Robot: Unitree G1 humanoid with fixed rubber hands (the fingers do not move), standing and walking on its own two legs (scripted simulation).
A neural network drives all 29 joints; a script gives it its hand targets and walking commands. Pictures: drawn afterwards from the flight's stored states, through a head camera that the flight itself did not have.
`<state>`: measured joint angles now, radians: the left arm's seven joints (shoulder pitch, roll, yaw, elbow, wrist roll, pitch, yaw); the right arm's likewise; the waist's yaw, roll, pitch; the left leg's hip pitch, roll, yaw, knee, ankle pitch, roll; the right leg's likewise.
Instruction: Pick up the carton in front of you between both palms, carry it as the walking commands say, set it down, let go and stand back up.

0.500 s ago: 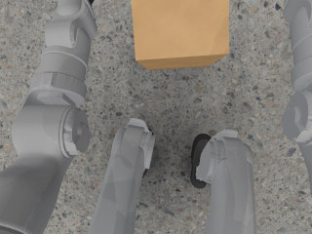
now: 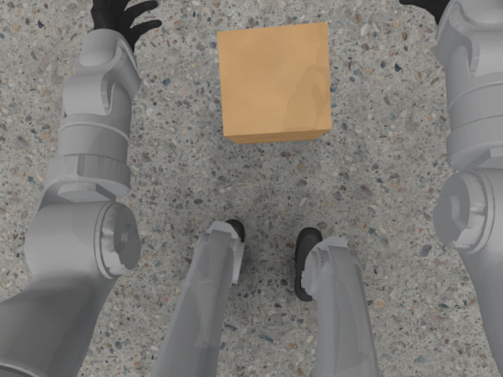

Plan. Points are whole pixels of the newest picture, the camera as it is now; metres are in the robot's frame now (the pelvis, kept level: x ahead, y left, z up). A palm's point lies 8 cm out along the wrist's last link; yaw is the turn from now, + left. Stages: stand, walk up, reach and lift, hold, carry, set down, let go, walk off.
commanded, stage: set down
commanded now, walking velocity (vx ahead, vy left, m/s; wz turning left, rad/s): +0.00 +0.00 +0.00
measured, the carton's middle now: (273, 95) +0.55 +0.04 -0.44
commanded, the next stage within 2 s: let go in 0.14 s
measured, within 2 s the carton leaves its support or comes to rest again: neither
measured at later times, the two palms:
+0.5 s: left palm (48, 71) +0.45 +0.23 +0.02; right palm out of the picture +0.48 -0.19 +0.01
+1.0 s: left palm out of the picture +0.28 +0.24 +0.13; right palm out of the picture +0.32 -0.22 +0.11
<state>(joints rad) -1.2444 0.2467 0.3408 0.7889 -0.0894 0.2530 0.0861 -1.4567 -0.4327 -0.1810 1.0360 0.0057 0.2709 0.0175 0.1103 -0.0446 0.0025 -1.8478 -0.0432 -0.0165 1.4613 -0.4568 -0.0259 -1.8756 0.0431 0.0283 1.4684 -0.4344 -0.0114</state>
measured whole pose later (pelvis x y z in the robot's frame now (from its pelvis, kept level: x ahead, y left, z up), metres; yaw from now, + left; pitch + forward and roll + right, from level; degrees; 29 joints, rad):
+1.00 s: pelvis +0.09 +0.01 +0.20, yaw -1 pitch +14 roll +0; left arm 0.12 0.19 0.05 0.47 -0.03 0.00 -0.08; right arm 0.01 -0.20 -0.10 0.55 -0.02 0.00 0.01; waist 0.06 0.03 -0.03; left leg -0.50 -0.03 -0.04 0.54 -0.27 0.00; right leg -0.51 0.03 0.04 0.54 -0.26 -0.01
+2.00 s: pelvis +0.12 +0.02 +0.20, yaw -2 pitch +0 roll +0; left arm 0.18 0.33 0.05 0.68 0.03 0.02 0.01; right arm 0.20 -0.34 -0.06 0.70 -0.04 0.01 -0.02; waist 0.00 -0.03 0.01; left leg -0.18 -0.04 -0.03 0.53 -0.34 0.03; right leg -0.19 0.01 0.05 0.51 -0.32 0.01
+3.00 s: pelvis +0.09 +0.02 +0.21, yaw -2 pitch -2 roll +0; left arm 0.15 0.37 0.01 0.95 0.02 -0.01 0.01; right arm 0.15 -0.37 -0.02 0.96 -0.02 -0.01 -0.01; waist 0.00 -0.01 0.02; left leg -0.11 -0.03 -0.04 0.38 -0.23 0.02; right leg -0.12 0.02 0.05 0.37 -0.21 0.00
